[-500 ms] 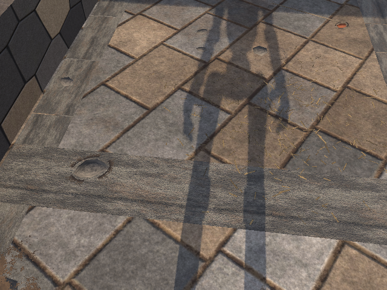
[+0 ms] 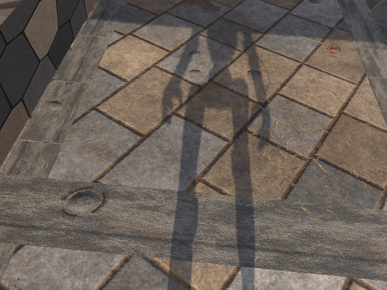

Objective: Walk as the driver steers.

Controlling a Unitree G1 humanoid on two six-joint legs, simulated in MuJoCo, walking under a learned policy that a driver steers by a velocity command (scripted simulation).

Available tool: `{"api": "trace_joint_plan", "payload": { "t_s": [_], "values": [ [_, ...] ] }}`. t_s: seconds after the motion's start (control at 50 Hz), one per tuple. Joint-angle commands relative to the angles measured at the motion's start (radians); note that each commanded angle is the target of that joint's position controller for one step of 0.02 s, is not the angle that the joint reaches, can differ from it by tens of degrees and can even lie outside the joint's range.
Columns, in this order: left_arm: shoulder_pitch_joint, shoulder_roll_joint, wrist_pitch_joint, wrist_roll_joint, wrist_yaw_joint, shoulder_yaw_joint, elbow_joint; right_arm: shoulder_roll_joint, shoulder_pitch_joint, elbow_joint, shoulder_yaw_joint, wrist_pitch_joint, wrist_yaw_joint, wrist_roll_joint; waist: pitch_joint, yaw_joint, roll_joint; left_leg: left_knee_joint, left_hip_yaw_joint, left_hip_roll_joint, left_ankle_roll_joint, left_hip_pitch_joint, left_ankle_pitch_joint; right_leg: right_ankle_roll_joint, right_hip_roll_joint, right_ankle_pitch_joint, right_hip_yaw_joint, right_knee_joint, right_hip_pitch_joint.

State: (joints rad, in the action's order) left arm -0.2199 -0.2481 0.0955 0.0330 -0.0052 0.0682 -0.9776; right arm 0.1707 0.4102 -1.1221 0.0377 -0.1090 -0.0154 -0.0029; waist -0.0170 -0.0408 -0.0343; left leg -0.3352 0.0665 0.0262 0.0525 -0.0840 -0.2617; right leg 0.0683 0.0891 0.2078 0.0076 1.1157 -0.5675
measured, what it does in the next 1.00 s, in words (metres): walks ahead: right foot, then left foot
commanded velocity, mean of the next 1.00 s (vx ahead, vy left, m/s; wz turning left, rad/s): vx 0.48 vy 0.00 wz -0.09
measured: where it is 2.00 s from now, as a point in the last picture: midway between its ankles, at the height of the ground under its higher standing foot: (218, 174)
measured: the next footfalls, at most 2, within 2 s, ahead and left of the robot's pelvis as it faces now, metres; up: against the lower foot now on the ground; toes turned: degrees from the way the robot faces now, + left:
right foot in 0.32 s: +0.37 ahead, -0.14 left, +0.00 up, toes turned -3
left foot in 0.86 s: +0.66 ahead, +0.11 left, +0.00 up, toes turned -1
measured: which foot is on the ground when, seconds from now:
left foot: down 0.00-0.32, up 0.34-0.84, down 0.86-1.00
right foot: up 0.00-0.30, down 0.32-0.86, up 0.88-1.00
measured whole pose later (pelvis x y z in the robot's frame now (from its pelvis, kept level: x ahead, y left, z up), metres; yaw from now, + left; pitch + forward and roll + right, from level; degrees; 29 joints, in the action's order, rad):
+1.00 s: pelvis +0.56 +0.01 -0.01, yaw -7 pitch +1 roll +0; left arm -0.30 -0.27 0.07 0.04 -0.01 0.07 -0.97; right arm 0.23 0.16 -0.92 0.06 -0.12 -0.02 0.01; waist 0.03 0.01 -0.04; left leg -0.46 0.10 -0.02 0.03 -0.33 -0.16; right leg 0.05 0.05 0.36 -0.05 1.18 -0.45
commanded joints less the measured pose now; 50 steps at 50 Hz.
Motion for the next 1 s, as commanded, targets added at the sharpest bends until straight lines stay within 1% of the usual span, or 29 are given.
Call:
{"api": "trace_joint_plan", "payload": {
  "t_s": [0.02, 0.08, 0.16, 0.22, 0.26, 0.28, 0.3, 0.32, 0.34, 0.36, 0.38, 0.4, 0.42, 0.44, 0.46, 0.48, 0.52, 0.6, 0.66, 0.74, 0.8, 0.82, 0.84, 0.86, 0.88, 0.9, 0.92, 0.96, 1.0],
  "values": [
    [0.049, -0.031, -0.006, -0.009, 0.005, 0.01, 0.056, 0.139, 0.045, 0.035, 0.012, -0.005, 0.018, 0.006, 0.126, 0.016, 0.096, 0.218, -0.209, -0.243, 0.127, 0.04, 0.269, -0.029, 0.046, -0.102, -0.015, -0.11, -0.205],
    [0.2, -0.009, -0.005, -0.01, 0.013, -0.003, 0.112, 0.156, 0.053, 0.053, 0.013, 0.004, 0.033, 0.008, 0.146, -0.01, 0.093, 0.24, -0.154, -0.226, 0.124, 0.023, 0.302, -0.046, 0.023, -0.211, 0.007, -0.329, -0.188],
    [0.33, -0.012, 0.0, -0.003, 0.034, -0.015, 0.154, 0.165, 0.114, 0.048, 0.019, 0.009, 0.038, -0.005, 0.178, -0.04, 0.102, 0.254, -0.115, -0.241, 0.125, 0.063, 0.295, -0.035, -0.014, -0.275, 0.039, -0.498, -0.138],
    [0.378, -0.026, 0.011, 0.0, 0.053, -0.017, 0.185, 0.173, 0.123, 0.044, 0.029, 0.019, 0.039, -0.012, 0.182, -0.025, 0.108, 0.2, -0.098, -0.279, 0.115, 0.167, 0.397, 0.001, -0.025, -0.233, 0.033, -0.57, -0.13],
    [0.32, -0.066, 0.017, 0.0, 0.058, -0.001, 0.181, 0.2, 0.094, 0.055, 0.039, 0.026, 0.04, -0.008, 0.113, 0.028, 0.14, 0.095, -0.084, -0.291, 0.095, 0.218, 0.688, 0.034, -0.069, -0.171, 0.058, -0.586, -0.002],
    [0.227, -0.102, 0.017, 0.0, 0.055, 0.017, 0.16, 0.215, 0.078, 0.06, 0.044, 0.032, 0.039, -0.004, 0.041, 0.082, 0.168, -0.022, -0.07, -0.283, 0.083, 0.227, 0.882, 0.055, -0.107, -0.143, 0.081, -0.577, 0.128],
    [0.049, -0.145, 0.013, 0.002, 0.048, 0.042, 0.106, 0.209, 0.056, 0.069, 0.041, 0.04, 0.037, -0.001, -0.062, 0.171, 0.172, -0.225, -0.038, -0.241, 0.057, 0.169, 0.968, 0.084, -0.136, -0.155, 0.098, -0.589, 0.359],
    [-0.142, -0.209, 0.008, -0.01, 0.037, 0.062, 0.062, 0.185, 0.044, 0.095, 0.028, 0.04, 0.033, 0.008, -0.196, 0.237, 0.106, -0.53, -0.023, -0.196, 0.026, -0.079, 0.707, 0.144, 0.024, -0.129, -0.088, -0.554, 0.696],
    [-0.243, -0.279, 0.006, -0.03, 0.041, 0.074, 0.031, 0.018, 0.188, 0.103, -0.018, 0.018, 0.016, -0.002, -0.392, 0.15, -0.183, -0.936, -0.065, 0.013, -0.037, -0.463, -0.071, 0.323, 0.3, 0.131, -0.631, -0.681, 1.044],
    [-0.218, -0.187, 0.005, -0.028, 0.041, 0.046, 0.026, 0.091, 0.112, 0.097, -0.001, -0.016, 0.01, -0.03, -0.387, 0.179, -0.149, -1.084, -0.22, 0.015, -0.013, -0.57, -0.27, 0.294, 0.298, 0.181, -0.787, -0.831, 1.011],
    [-0.108, -0.143, 0.011, -0.02, 0.04, 0.031, 0.04, 0.156, 0.004, 0.143, 0.017, -0.031, 0.01, -0.055, -0.205, 0.154, -0.129, -1.112, -0.193, -0.043, 0.005, -0.655, -0.218, 0.24, 0.266, 0.113, -0.614, -0.842, 0.865],
    [-0.006, -0.104, 0.017, -0.023, 0.042, 0.017, 0.066, 0.174, -0.062, 0.163, 0.019, -0.037, 0.019, -0.053, -0.122, 0.117, -0.017, -1.061, -0.17, -0.102, 0.014, -0.614, -0.122, 0.209, 0.234, -0.014, -0.466, -0.862, 0.687],
    [0.048, -0.075, 0.024, -0.033, 0.048, 0.008, 0.069, 0.172, -0.089, 0.165, 0.031, -0.031, 0.03, -0.037, -0.059, 0.079, 0.031, -0.996, -0.152, -0.138, 0.012, -0.561, -0.068, 0.188, 0.195, -0.117, -0.359, -0.887, 0.536],
    [0.064, -0.053, 0.031, -0.042, 0.051, 0.0, 0.062, 0.156, -0.059, 0.161, 0.036, -0.014, 0.034, -0.026, -0.047, 0.038, 0.009, -0.947, -0.161, -0.171, 0.016, -0.486, -0.036, 0.174, 0.161, -0.145, -0.286, -0.913, 0.447],
    [0.059, -0.044, 0.031, -0.042, 0.053, -0.003, 0.05, 0.13, -0.035, 0.156, 0.036, 0.001, 0.035, -0.024, -0.034, 0.021, -0.01, -0.913, -0.157, -0.179, 0.015, -0.451, -0.029, 0.175, 0.143, -0.14, -0.252, -0.941, 0.398],
    [0.043, -0.053, 0.031, -0.039, 0.05, -0.002, 0.04, 0.113, -0.029, 0.158, 0.035, 0.012, 0.037, -0.025, -0.013, 0.011, -0.019, -0.876, -0.149, -0.186, 0.011, -0.443, -0.03, 0.182, 0.134, -0.14, -0.221, -0.967, 0.36],
    [0.011, -0.089, 0.032, -0.038, 0.035, 0.004, 0.024, 0.117, -0.09, 0.186, 0.038, 0.026, 0.04, -0.019, 0.034, 0.008, -0.02, -0.788, -0.135, -0.201, -0.01, -0.494, 0.016, 0.193, 0.133, -0.142, -0.183, -1.009, 0.321],
    [-0.062, -0.124, 0.021, -0.034, 0.007, 0.011, 0.013, 0.129, -0.257, 0.242, 0.041, 0.024, 0.033, -0.005, 0.071, 0.047, -0.006, -0.535, -0.119, -0.199, -0.045, -0.605, 0.234, 0.173, 0.119, -0.154, -0.132, -1.033, 0.38],
    [-0.113, -0.136, 0.015, -0.023, 0.0, 0.012, 0.003, 0.115, -0.365, 0.267, 0.032, 0.017, 0.022, -0.01, 0.082, 0.081, -0.013, -0.352, -0.079, -0.156, -0.049, -0.564, 0.35, 0.142, 0.094, -0.17, -0.073, -1.026, 0.409],
    [-0.194, -0.139, -0.001, -0.011, -0.001, 0.016, -0.025, 0.122, -0.485, 0.309, 0.025, 0.008, 0.001, -0.02, 0.112, 0.118, -0.015, -0.224, -0.076, -0.122, -0.047, -0.553, 0.316, 0.136, 0.129, -0.159, -0.097, -0.966, 0.5],
    [-0.182, -0.163, -0.015, -0.007, -0.008, 0.028, -0.022, 0.165, -0.456, 0.318, 0.036, -0.01, -0.012, -0.023, 0.092, 0.076, -0.041, -0.157, -0.089, -0.1, -0.026, -0.466, 0.228, 0.114, 0.168, -0.187, -0.151, -0.886, 0.553],
    [-0.161, -0.17, -0.02, -0.007, -0.009, 0.031, -0.015, 0.186, -0.398, 0.305, 0.046, -0.015, -0.011, -0.023, 0.062, 0.037, -0.053, -0.141, -0.073, -0.08, -0.015, -0.377, 0.199, 0.101, 0.162, -0.266, -0.153, -0.826, 0.549],
    [-0.144, -0.152, -0.023, -0.011, -0.008, 0.024, -0.006, 0.225, -0.266, 0.267, 0.069, -0.019, -0.006, -0.021, -0.015, -0.029, -0.041, -0.123, -0.055, -0.058, 0.008, -0.199, 0.183, 0.076, 0.112, -0.386, -0.122, -0.679, 0.521],
    [-0.133, -0.103, -0.023, -0.024, -0.005, 0.006, 0.019, 0.296, -0.075, 0.227, 0.092, -0.023, 0.004, -0.005, -0.168, -0.101, 0.02, -0.162, -0.164, -0.177, 0.064, 0.094, 0.186, 0.038, 0.044, -0.291, -0.07, -0.4, 0.368],
    [-0.25, 0.027, -0.007, -0.02, -0.002, -0.027, 0.038, 0.399, 0.036, 0.202, 0.117, -0.014, 0.006, 0.013, -0.321, -0.062, 0.287, -0.092, -0.578, -0.435, 0.201, 0.474, 0.06, -0.038, -0.122, 0.138, 0.013, -0.015, -0.023],
    [-0.24, -0.036, 0.009, 0.004, -0.001, -0.015, 0.027, 0.308, 0.044, 0.201, 0.092, -0.013, 0.002, 0.012, -0.372, -0.075, 0.303, 0.026, -0.777, -0.464, 0.223, 0.471, -0.05, -0.034, -0.115, 0.37, -0.129, 0.158, -0.135],
    [-0.163, -0.117, 0.014, 0.025, -0.002, 0.007, 0.048, 0.24, -0.047, 0.22, 0.07, -0.016, 0.002, 0.007, -0.224, -0.062, 0.227, 0.033, -0.622, -0.435, 0.17, 0.351, -0.061, -0.018, -0.062, 0.309, -0.144, 0.217, -0.209],
    [-0.085, -0.107, 0.002, 0.01, -0.013, 0.016, 0.064, 0.167, -0.189, 0.239, 0.047, -0.015, 0.0, 0.006, -0.071, -0.01, 0.128, 0.091, -0.377, -0.357, 0.116, 0.087, 0.048, -0.013, 0.021, 0.15, -0.112, 0.145, -0.155],
    [-0.11, -0.07, -0.027, 0.006, -0.01, 0.024, 0.064, 0.143, -0.226, 0.229, 0.042, -0.018, 0.001, 0.017, -0.019, 0.038, 0.163, 0.152, -0.238, -0.308, 0.096, -0.042, 0.107, -0.011, 0.058, 0.074, -0.113, 0.08, -0.061]
  ]
}}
